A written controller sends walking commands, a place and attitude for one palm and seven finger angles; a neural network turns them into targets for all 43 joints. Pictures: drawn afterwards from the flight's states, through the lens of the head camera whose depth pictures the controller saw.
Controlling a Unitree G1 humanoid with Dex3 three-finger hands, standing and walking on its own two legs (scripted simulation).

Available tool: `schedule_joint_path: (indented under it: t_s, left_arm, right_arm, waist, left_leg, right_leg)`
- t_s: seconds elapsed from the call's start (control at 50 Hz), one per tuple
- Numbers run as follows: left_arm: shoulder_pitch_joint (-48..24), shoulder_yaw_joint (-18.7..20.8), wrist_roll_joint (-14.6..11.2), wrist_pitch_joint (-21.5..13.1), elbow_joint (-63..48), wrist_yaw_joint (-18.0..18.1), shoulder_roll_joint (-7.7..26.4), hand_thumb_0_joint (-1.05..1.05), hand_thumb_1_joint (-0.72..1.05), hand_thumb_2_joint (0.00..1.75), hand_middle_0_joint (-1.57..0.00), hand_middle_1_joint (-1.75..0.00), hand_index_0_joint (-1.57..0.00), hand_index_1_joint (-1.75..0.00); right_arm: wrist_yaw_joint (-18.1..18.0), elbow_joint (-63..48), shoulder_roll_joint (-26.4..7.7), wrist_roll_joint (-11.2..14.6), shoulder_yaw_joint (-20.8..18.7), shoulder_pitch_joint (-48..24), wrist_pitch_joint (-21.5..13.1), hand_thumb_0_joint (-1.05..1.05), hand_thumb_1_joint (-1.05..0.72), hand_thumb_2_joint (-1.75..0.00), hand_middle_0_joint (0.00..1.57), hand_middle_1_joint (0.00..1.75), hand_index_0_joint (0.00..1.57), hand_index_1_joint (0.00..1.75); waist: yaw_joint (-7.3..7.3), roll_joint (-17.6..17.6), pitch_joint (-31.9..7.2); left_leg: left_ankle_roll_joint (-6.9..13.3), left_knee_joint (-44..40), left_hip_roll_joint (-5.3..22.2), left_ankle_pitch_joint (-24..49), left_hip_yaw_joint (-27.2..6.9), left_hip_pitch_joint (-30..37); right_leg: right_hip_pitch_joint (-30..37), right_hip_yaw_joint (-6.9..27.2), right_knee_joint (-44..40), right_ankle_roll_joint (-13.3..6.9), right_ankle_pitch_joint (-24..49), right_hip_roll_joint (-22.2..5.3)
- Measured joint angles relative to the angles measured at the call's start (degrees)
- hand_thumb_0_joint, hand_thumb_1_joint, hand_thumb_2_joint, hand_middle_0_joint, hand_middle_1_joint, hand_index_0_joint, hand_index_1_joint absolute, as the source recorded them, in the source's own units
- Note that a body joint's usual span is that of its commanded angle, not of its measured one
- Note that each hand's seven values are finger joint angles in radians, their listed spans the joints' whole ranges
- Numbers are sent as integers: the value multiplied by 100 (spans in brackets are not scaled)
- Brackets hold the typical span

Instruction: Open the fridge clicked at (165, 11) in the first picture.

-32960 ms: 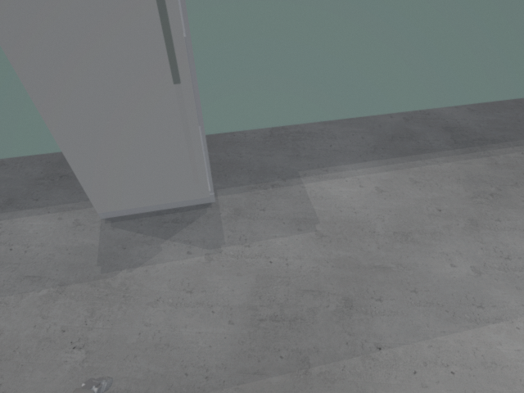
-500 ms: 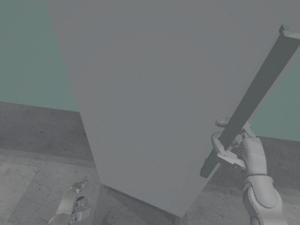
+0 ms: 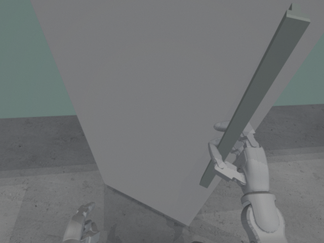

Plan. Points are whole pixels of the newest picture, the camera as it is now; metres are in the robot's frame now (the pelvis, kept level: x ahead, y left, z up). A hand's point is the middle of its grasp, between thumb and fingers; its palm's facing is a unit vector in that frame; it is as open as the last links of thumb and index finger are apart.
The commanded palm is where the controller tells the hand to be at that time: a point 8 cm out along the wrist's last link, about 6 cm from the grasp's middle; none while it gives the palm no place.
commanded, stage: walk backward, drawing the door open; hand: right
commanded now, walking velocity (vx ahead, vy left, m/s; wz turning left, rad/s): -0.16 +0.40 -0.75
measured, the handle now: (232, 128) +0.31 -0.09 +0.18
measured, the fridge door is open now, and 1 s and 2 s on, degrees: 31 64 58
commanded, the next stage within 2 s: stop walking and hold the door back in 0.82 s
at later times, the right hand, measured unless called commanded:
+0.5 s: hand (169, 221) +0.14 +0.02 +0.14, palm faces +0.23 +0.95 -0.19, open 7.1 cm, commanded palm +0.10 -0.03 +0.14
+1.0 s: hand out of the picture +0.08 +0.13 +0.14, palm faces +0.78 +0.56 -0.27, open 6.8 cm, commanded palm +0.03 +0.09 +0.12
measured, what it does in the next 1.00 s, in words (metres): steps to the left, turning right: right foot, then left foot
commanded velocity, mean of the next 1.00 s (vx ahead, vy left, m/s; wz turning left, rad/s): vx -0.12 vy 0.30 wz -0.67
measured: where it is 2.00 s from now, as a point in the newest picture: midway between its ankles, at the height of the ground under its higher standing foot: outside the picture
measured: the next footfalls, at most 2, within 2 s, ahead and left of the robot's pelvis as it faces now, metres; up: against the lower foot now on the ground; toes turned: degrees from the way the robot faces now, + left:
right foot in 0.06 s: +0.05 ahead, -0.12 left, +0.00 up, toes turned -9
left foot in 0.34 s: -0.04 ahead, +0.27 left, +0.00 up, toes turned -15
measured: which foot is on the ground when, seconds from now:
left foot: down 0.00-0.06, up 0.08-0.32, down 0.34-0.52, up 0.54-0.78, down 0.80-1.00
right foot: up 0.00-0.04, down 0.06-0.34, up 0.36-0.52, down 0.54-0.80, up 0.82-1.00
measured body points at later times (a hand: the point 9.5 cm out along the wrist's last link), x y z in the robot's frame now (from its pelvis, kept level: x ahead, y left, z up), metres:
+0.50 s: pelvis -0.07 +0.18 +0.00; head -0.02 +0.18 +0.45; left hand +0.18 +0.32 -0.10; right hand +0.12 -0.03 +0.15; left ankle -0.08 +0.27 -0.73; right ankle -0.10 +0.06 -0.69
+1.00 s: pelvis +0.00 +0.42 +0.00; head +0.06 +0.41 +0.45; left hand +0.29 +0.46 -0.11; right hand +0.03 +0.10 +0.15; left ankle +0.10 +0.45 -0.73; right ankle -0.10 +0.38 -0.65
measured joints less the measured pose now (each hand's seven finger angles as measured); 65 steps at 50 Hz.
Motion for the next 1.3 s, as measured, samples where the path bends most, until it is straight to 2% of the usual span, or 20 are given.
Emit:
schedule_joint_path:
  t_s: [0.04,0.06,0.1,0.18,0.26,0.34,0.38,0.44,0.48,0.52,0.54,0.64,0.76,0.82,0.88,0.92,1.02,1.1,1.2,1.3]
  left_arm:
    - [30,20,0,-162,10,9,10,2,91,90,-20,-30,-20,-30]
    - [44,14,1,-267,-64,2,52,2,91,90,-20,-30,-20,-30]
    - [-63,63,90,-409,-67,-40,-45,2,91,90,-20,-30,-20,-30]
    - [-129,-12,105,-418,86,-248,-105,1,91,90,-20,-30,-20,-30]
    - [-90,0,12,-526,174,-397,-139,1,91,90,-20,-30,-20,-30]
    - [-135,44,-104,-607,205,-441,-299,1,91,90,-21,-30,-20,-30]
    - [-354,134,-157,-601,348,-400,-188,1,91,90,-21,-30,-20,-30]
    - [-406,240,-170,-633,513,-209,-74,2,91,90,-21,-30,-20,-30]
    - [-385,227,-134,-692,433,-105,-49,2,91,90,-21,-30,-20,-30]
    - [-387,162,-108,-787,211,-67,7,2,91,90,-20,-30,-20,-30]
    - [-393,161,-60,-870,58,-79,84,2,91,90,-20,-30,-20,-30]
    - [-625,97,80,-832,164,-284,-101,1,91,90,-20,-30,-20,-30]
    - [-285,152,-88,-824,16,-347,-74,1,91,90,-21,-30,-20,-30]
    - [-282,170,-195,-704,157,-304,-22,1,91,90,-21,-30,-20,-30]
    - [-578,308,-139,-641,510,-165,128,1,91,90,-21,-30,-20,-30]
    - [-617,382,-100,-593,475,-96,170,2,91,90,-20,-30,-20,-30]
    - [-361,315,-95,-470,284,0,220,2,91,90,-20,-30,-20,-30]
    - [-366,114,-115,-357,267,9,283,2,91,90,-20,-30,-20,-30]
    - [-704,-59,-177,-163,27,-129,353,1,91,90,-20,-30,-20,-30]
    - [-702,-75,-247,-128,-173,-239,331,1,91,90,-20,-30,-20,-30]
  right_arm:
    - [-30,-129,-13,-121,157,-9,46,-4,-63,-71,38,137,23,129]
    - [-66,-243,-22,-156,208,12,51,-4,-63,-71,37,136,21,126]
    - [-115,-201,-176,-143,205,-135,-108,-5,-65,-71,36,135,18,122]
    - [20,-7,-394,-105,272,-398,-6,-5,-65,-72,34,132,17,123]
    - [110,-55,-355,-122,397,-466,62,-4,-64,-74,34,129,19,124]
    - [124,-263,-475,-82,265,-495,40,-5,-60,-78,37,132,20,125]
    - [106,-263,-339,-72,198,-509,41,-5,-59,-79,39,134,21,126]
    - [191,-215,-256,-68,246,-340,51,-5,-58,-79,39,132,23,128]
    - [272,-237,-257,-63,217,-180,-41,-5,-58,-79,40,132,24,129]
    - [293,-347,-250,-11,130,-61,-161,-5,-57,-79,41,133,25,129]
    - [262,-444,-218,11,83,-15,-221,-5,-57,-79,42,134,24,129]
    - [149,-167,-425,-32,-296,-439,-400,-7,-59,-80,45,135,21,130]
    - [14,-263,-487,99,-616,-548,-118,-6,-61,-81,43,132,19,136]
    - [-115,-247,-430,70,-864,-635,-49,-6,-62,-81,43,134,18,135]
    - [-184,-223,-298,64,-1061,-420,-22,-6,-62,-82,44,136,19,135]
    - [-199,-194,-342,107,-1143,-184,-95,-6,-61,-80,44,137,20,136]
    - [-169,257,-509,201,-963,-193,-387,-5,-60,-79,44,136,24,138]
    - [-315,1049,-464,191,-651,-993,-398,-4,-61,-81,44,137,31,138]
    - [-399,2297,-508,229,-570,-2133,-456,-3,-61,-83,45,139,37,139]
    - [-409,3822,-640,328,-661,-3051,-569,-5,-59,-81,46,139,38,140]
  waist:
    - [37,26,13]
    - [28,-30,2]
    - [91,132,184]
    - [244,-84,416]
    - [38,-323,385]
    - [-139,-68,161]
    - [-58,-267,304]
    - [-130,-158,224]
    - [-164,20,173]
    - [-129,82,149]
    - [-127,-109,130]
    - [-84,85,721]
    - [-205,-276,818]
    - [-246,-300,708]
    - [-282,-216,784]
    - [-203,-168,795]
    - [-111,-83,411]
    - [-431,199,132]
    - [-461,419,-38]
    - [-315,163,-62]
  left_leg:
    - [-29,151,-16,-37,190,-96]
    - [-296,485,-41,-152,216,-305]
    - [-878,2073,6,-696,-418,-933]
    - [-1119,3826,-116,-699,-1372,-1398]
    - [-1104,2106,57,-682,-1700,-674]
    - [-1039,-57,139,-719,-1458,481]
    - [-905,69,35,-578,-1124,481]
    - [-725,282,231,-755,-894,457]
    - [-637,364,363,-801,-810,407]
    - [-564,1060,445,-830,-634,-6]
    - [-680,1804,262,-971,-609,-400]
    - [-1069,3951,-64,-1224,-1418,-1643]
    - [-1094,1434,259,-244,-1633,-836]
    - [-1030,1041,270,-468,-1379,-458]
    - [-875,1233,435,-438,-1348,-557]
    - [-777,921,525,-231,-1240,-424]
    - [-552,256,595,92,-479,-285]
    - [-391,-33,573,344,-209,-367]
    - [-286,-229,571,706,-15,-550]
    - [-1010,758,296,-274,-510,-841]
  right_leg:
    - [397,-177,-836,-43,215,-106]
    - [720,-146,-1632,-108,588,-163]
    - [656,-76,-1707,-108,840,-74]
    - [598,621,-2161,78,1344,-188]
    - [392,1128,-2825,359,1920,-530]
    - [-158,1473,-2744,574,1836,-459]
    - [-544,1471,-1698,451,749,-416]
    - [-812,794,469,237,-506,3]
    - [-479,267,411,158,-533,122]
    - [194,-53,-970,88,490,148]
    - [543,101,-1704,-36,1265,-6]
    - [722,827,-2095,273,1022,-161]
    - [395,1554,-2358,393,1239,-882]
    - [-258,1755,-1243,294,159,-899]
    - [-770,1273,1529,193,-761,-204]
    - [-678,660,2142,206,-769,23]
    - [151,-164,745,170,-825,244]
    - [914,-77,-583,12,-812,489]
    - [1692,92,-2499,-195,-219,489]
    - [1648,76,-2620,-430,644,326]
